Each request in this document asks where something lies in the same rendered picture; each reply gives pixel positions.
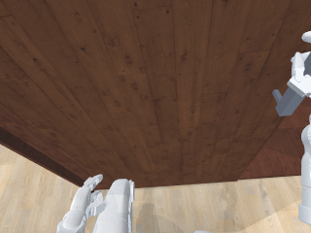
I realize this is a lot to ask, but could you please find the robot right hand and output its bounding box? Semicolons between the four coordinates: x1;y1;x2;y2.
287;31;311;98

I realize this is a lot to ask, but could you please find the handle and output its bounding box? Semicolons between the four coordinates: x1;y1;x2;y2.
272;51;311;117

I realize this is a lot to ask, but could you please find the robot left hand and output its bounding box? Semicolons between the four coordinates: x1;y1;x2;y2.
69;174;106;219

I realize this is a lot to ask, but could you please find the left robot thigh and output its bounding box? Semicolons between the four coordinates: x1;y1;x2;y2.
92;179;135;233

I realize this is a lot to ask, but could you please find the left robot forearm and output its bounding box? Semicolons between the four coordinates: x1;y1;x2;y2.
56;209;86;233

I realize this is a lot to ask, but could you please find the wardrobe door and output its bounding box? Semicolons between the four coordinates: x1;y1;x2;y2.
0;0;311;188
0;108;104;184

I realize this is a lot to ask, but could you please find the right robot forearm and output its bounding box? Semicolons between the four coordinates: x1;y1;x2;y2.
298;115;311;227

